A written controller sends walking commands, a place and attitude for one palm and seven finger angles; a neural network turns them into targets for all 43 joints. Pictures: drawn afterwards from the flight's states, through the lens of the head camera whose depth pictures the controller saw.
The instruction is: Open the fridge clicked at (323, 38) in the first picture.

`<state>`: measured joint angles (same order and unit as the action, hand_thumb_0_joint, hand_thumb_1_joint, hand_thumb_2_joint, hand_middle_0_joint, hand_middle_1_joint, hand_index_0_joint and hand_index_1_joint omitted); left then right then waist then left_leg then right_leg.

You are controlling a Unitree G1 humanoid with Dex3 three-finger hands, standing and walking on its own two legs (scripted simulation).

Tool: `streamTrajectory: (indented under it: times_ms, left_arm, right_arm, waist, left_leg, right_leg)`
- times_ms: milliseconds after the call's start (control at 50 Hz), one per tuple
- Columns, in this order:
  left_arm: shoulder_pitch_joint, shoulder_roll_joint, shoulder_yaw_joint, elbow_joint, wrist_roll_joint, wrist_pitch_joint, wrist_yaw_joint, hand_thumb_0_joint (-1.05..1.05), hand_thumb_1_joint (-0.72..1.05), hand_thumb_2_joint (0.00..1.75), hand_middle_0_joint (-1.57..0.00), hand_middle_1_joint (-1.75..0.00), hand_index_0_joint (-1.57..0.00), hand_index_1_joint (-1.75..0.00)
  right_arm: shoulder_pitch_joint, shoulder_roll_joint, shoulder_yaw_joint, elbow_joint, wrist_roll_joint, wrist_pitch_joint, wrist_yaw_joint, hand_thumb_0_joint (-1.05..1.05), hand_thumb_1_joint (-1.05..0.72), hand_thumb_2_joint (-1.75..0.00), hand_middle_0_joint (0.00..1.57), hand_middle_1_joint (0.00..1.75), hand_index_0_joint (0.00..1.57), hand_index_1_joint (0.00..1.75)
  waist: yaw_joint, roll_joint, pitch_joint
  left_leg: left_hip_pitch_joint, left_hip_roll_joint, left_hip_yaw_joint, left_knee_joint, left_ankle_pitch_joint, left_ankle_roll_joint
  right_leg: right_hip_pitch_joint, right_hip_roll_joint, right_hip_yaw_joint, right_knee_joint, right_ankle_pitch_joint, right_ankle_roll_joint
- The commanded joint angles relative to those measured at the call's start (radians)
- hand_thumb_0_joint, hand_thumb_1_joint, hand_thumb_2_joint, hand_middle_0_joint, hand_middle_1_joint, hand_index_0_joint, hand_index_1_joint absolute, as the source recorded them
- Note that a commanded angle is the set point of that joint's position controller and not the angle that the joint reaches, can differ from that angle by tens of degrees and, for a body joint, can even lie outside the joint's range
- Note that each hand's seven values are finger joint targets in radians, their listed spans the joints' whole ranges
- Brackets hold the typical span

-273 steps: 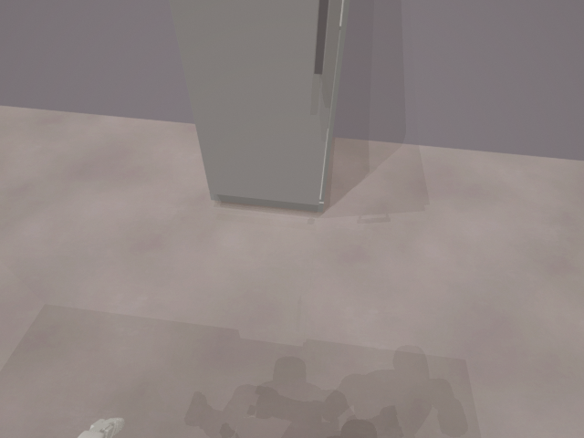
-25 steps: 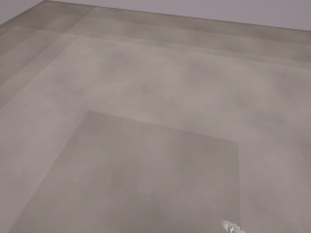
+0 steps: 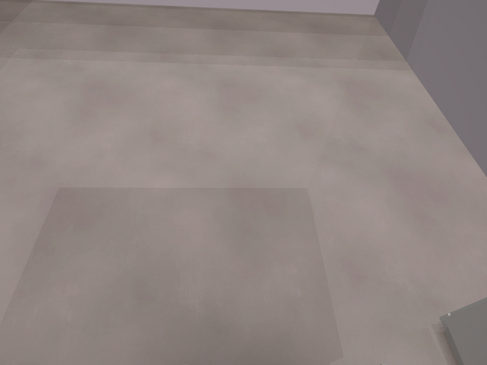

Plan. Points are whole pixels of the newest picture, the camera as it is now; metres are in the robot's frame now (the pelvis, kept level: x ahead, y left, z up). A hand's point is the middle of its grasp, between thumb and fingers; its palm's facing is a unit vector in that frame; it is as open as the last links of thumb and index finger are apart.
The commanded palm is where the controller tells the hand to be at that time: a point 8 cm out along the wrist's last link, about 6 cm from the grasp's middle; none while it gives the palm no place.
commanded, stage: turn to face it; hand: right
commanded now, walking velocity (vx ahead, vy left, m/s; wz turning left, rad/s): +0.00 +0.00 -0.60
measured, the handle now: out of the picture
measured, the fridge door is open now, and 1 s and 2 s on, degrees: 0 0 0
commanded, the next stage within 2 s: none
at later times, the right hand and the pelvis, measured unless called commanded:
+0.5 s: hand out of the picture -0.07 -0.21 -0.18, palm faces +0.39 +0.88 -0.27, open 7.4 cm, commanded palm none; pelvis -0.03 +0.01 -0.01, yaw -20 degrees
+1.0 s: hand out of the picture -0.05 -0.17 -0.13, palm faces +0.58 +0.76 -0.29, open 7.4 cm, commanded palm none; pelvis -0.02 +0.05 +0.00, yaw -38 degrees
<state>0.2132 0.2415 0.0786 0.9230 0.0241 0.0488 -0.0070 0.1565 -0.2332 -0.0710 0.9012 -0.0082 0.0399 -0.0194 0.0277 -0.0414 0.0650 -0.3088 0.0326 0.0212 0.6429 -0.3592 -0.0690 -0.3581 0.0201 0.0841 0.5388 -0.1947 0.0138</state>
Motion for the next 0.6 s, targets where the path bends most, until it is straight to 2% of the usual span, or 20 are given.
streamTrajectory:
  times_ms: [0, 20, 40, 60, 80, 100, 140, 220, 320, 360, 380, 400, 420, 440, 460, 480, 500, 520, 540, 580]
  left_arm:
    - [-0.059, 0.071, 0.033, -0.144, -0.009, -0.014, -0.007, 0.0, 0.9, 0.9, -0.2, -0.3, -0.2, -0.3]
    - [-0.091, 0.124, 0.045, -0.144, 0.002, -0.004, -0.007, 0.0, 0.9, 0.9, -0.2, -0.3, -0.2, -0.3]
    - [-0.093, 0.117, 0.046, -0.127, 0.002, 0.004, -0.011, 0.0, 0.9, 0.9, -0.2, -0.3, -0.2, -0.3]
    - [-0.078, 0.118, 0.043, -0.104, 0.003, 0.008, -0.019, 0.0, 0.9, 0.9, -0.2, -0.3, -0.2, -0.3]
    - [-0.047, 0.106, 0.041, -0.085, 0.003, 0.011, -0.026, 0.0, 0.9, 0.9, -0.2, -0.3, -0.2, -0.3]
    - [-0.026, 0.098, 0.038, -0.076, 0.001, 0.013, -0.029, 0.0, 0.9, 0.9, -0.2, -0.3, -0.2, -0.3]
    - [-0.054, 0.091, 0.032, -0.079, -0.001, 0.013, -0.033, 0.0, 0.9, 0.9, -0.2, -0.3, -0.2, -0.3]
    - [-0.152, 0.084, 0.02, -0.105, -0.006, 0.01, -0.032, 0.0, 0.9, 0.9, -0.2, -0.3, -0.2, -0.3]
    - [-0.18, 0.074, 0.002, -0.117, -0.014, -0.003, -0.029, 0.0, 0.9, 0.9, -0.2, -0.3, -0.2, -0.3]
    - [-0.144, 0.076, 0.001, -0.113, -0.014, -0.01, -0.025, 0.0, 0.9, 0.9, -0.2, -0.3, -0.2, -0.3]
    - [-0.115, 0.086, 0.003, -0.109, -0.012, -0.015, -0.023, 0.0, 0.9, 0.9, -0.2, -0.3, -0.2, -0.3]
    - [-0.062, 0.114, 0.011, -0.095, -0.009, -0.022, -0.022, 0.0, 0.9, 0.9, -0.2, -0.3, -0.2, -0.3]
    - [-0.005, 0.203, 0.033, -0.089, -0.004, -0.031, -0.02, 0.0, 0.9, 0.9, -0.2, -0.3, -0.2, -0.3]
    - [0.06, 0.307, 0.059, -0.08, -0.006, -0.032, -0.013, 0.0, 0.9, 0.9, -0.2, -0.3, -0.2, -0.3]
    - [0.108, 0.297, 0.056, -0.049, -0.009, -0.028, -0.003, 0.0, 0.9, 0.9, -0.2, -0.3, -0.2, -0.3]
    - [0.083, 0.273, 0.052, -0.049, -0.007, -0.032, 0.009, 0.0, 0.9, 0.9, -0.2, -0.3, -0.2, -0.3]
    - [0.017, 0.238, 0.042, -0.067, -0.004, -0.031, 0.013, 0.0, 0.9, 0.9, -0.2, -0.3, -0.2, -0.3]
    - [-0.05, 0.212, 0.032, -0.086, -0.005, -0.034, 0.013, 0.0, 0.9, 0.9, -0.2, -0.3, -0.2, -0.3]
    - [-0.084, 0.201, 0.028, -0.1, -0.004, -0.035, 0.011, 0.0, 0.9, 0.9, -0.2, -0.3, -0.2, -0.3]
    - [-0.096, 0.203, 0.028, -0.103, -0.004, -0.035, 0.008, 0.0, 0.9, 0.9, -0.2, -0.3, -0.2, -0.3]
  right_arm:
    - [0.133, -0.262, -0.047, -0.077, -0.021, -0.038, -0.016, 0.0, -0.9, -0.9, 0.2, 0.3, 0.2, 0.3]
    - [0.101, -0.231, -0.047, -0.092, -0.013, -0.038, -0.023, 0.0, -0.9, -0.9, 0.2, 0.3, 0.2, 0.3]
    - [0.035, -0.208, -0.041, -0.103, -0.015, -0.039, -0.022, 0.0, -0.9, -0.9, 0.2, 0.3, 0.2, 0.3]
    - [-0.012, -0.17, -0.027, -0.112, -0.016, -0.041, -0.017, 0.0, -0.9, -0.9, 0.2, 0.3, 0.2, 0.3]
    - [-0.043, -0.148, -0.016, -0.12, -0.017, -0.044, -0.014, 0.0, -0.9, -0.9, 0.2, 0.3, 0.2, 0.3]
    - [-0.042, -0.142, -0.012, -0.122, -0.018, -0.047, -0.014, 0.0, -0.9, -0.9, 0.2, 0.3, 0.2, 0.3]
    - [0.01, -0.14, -0.011, -0.11, -0.02, -0.048, -0.015, 0.0, -0.9, -0.9, 0.2, 0.3, 0.2, 0.3]
    - [0.112, -0.17, -0.017, -0.07, -0.021, -0.047, -0.012, 0.0, -0.9, -0.9, 0.2, 0.3, 0.2, 0.3]
    - [0.136, -0.204, -0.03, -0.05, -0.026, -0.04, -0.01, 0.0, -0.9, -0.9, 0.2, 0.3, 0.2, 0.3]
    - [0.129, -0.214, -0.035, -0.046, -0.024, -0.035, -0.008, 0.0, -0.9, -0.9, 0.2, 0.3, 0.2, 0.3]
    - [0.122, -0.211, -0.038, -0.043, -0.019, -0.033, -0.006, 0.0, -0.9, -0.9, 0.2, 0.3, 0.2, 0.3]
    - [0.108, -0.206, -0.041, -0.045, -0.011, -0.029, -0.003, 0.0, -0.9, -0.9, 0.2, 0.3, 0.2, 0.3]
    - [0.113, -0.168, -0.036, -0.064, -0.005, -0.026, 0.002, 0.0, -0.9, -0.9, 0.2, 0.3, 0.2, 0.3]
    - [0.066, -0.1, -0.016, -0.119, -0.003, -0.024, 0.01, 0.0, -0.9, -0.9, 0.2, 0.3, 0.2, 0.3]
    - [-0.005, -0.123, -0.012, -0.134, -0.015, -0.008, 0.001, 0.0, -0.9, -0.9, 0.2, 0.3, 0.2, 0.3]
    - [-0.029, -0.103, -0.018, -0.125, -0.01, -0.008, -0.002, 0.0, -0.9, -0.9, 0.2, 0.3, 0.2, 0.3]
    - [-0.029, -0.115, -0.024, -0.111, -0.007, -0.008, 0.002, 0.0, -0.9, -0.9, 0.2, 0.3, 0.2, 0.3]
    - [0.003, -0.12, -0.025, -0.093, -0.007, -0.01, 0.01, 0.0, -0.9, -0.9, 0.2, 0.3, 0.2, 0.3]
    - [0.026, -0.117, -0.027, -0.082, -0.008, -0.008, 0.013, 0.0, -0.9, -0.9, 0.2, 0.3, 0.2, 0.3]
    - [0.046, -0.111, -0.025, -0.076, -0.007, -0.003, 0.013, 0.0, -0.9, -0.9, 0.2, 0.3, 0.2, 0.3]
  waist:
    - [-0.076, 0.38, -0.097]
    - [-0.074, 0.326, -0.082]
    - [-0.038, 0.287, -0.028]
    - [-0.013, 0.225, 0.011]
    - [0.012, 0.196, 0.011]
    - [0.014, 0.221, -0.004]
    - [-0.014, 0.228, -0.015]
    - [-0.07, 0.227, -0.048]
    - [-0.09, 0.268, -0.095]
    - [-0.074, 0.259, -0.126]
    - [-0.055, 0.252, -0.137]
    - [-0.021, 0.2, -0.16]
    - [0.011, -0.005, -0.21]
    - [0.053, -0.288, -0.193]
    - [0.074, -0.177, -0.181]
    - [0.061, -0.207, -0.163]
    - [0.038, -0.187, -0.114]
    - [0.002, -0.144, -0.107]
    - [-0.013, -0.118, -0.091]
    - [-0.021, -0.109, -0.084]
  left_leg:
    - [0.244, 0.456, -0.426, -0.446, 0.011, 0.182]
    - [0.11, 0.469, -0.39, -0.446, 0.018, 0.212]
    - [0.046, 0.412, -0.335, -0.431, 0.014, 0.207]
    - [0.014, 0.346, -0.223, -0.4, 0.072, 0.187]
    - [0.012, 0.299, -0.116, -0.364, 0.143, 0.168]
    - [0.032, 0.281, -0.056, -0.351, 0.181, 0.159]
    - [0.09, 0.274, -0.016, -0.339, 0.256, 0.157]
    - [0.224, 0.317, 0.006, -0.303, 0.428, 0.184]
    - [0.264, 0.355, 0.042, -0.232, 0.578, 0.193]
    - [0.271, 0.351, 0.077, -0.18, 0.602, 0.171]
    - [0.252, 0.342, 0.108, -0.131, 0.588, 0.144]
    - [0.181, 0.323, 0.148, -0.035, 0.527, 0.101]
    - [-0.027, 0.247, 0.184, 0.171, 0.316, 0.037]
    - [-0.311, 0.125, 0.17, 0.37, -0.295, -0.032]
    - [-0.332, 0.122, 0.058, 0.478, -0.292, -0.023]
    - [-0.348, 0.117, 0.019, 0.52, -0.236, -0.023]
    - [-0.324, 0.115, -0.001, 0.536, -0.161, -0.023]
    - [-0.295, 0.112, -0.004, 0.526, -0.095, -0.026]
    - [-0.257, 0.102, 0.003, 0.509, -0.066, -0.027]
    - [-0.215, 0.084, 0.006, 0.44, -0.048, -0.031]
  right_leg:
    - [-0.322, 0.051, -0.054, 0.381, -0.376, 0.036]
    - [-0.273, -0.014, 0.003, 0.53, -0.375, 0.02]
    - [-0.27, -0.033, -0.002, 0.626, -0.321, 0.018]
    - [-0.258, -0.05, -0.022, 0.687, -0.245, 0.027]
    - [-0.235, -0.055, -0.051, 0.708, -0.191, 0.04]
    - [-0.225, -0.056, -0.075, 0.705, -0.169, 0.05]
    - [-0.212, -0.058, -0.103, 0.629, -0.169, 0.062]
    - [-0.196, -0.059, -0.142, 0.454, -0.231, 0.073]
    - [-0.086, -0.056, -0.187, 0.241, -0.275, 0.051]
    - [-0.017, -0.044, -0.213, 0.121, -0.226, 0.039]
    - [0.042, -0.046, -0.217, 0.021, -0.154, 0.031]
    - [0.168, -0.055, -0.205, -0.11, -0.024, 0.017]
    - [0.376, -0.2, -0.009, -0.178, 0.193, -0.048]
    - [0.468, -0.448, 0.28, -0.169, 0.617, -0.189]
    - [0.409, -0.465, 0.265, -0.159, 0.591, -0.236]
    - [0.368, -0.406, 0.238, -0.151, 0.545, -0.226]
    - [0.286, -0.351, 0.182, -0.164, 0.466, -0.204]
    - [0.247, -0.306, 0.126, -0.17, 0.399, -0.177]
    - [0.204, -0.274, 0.099, -0.18, 0.353, -0.163]
    - [0.167, -0.249, 0.092, -0.2, 0.263, -0.159]
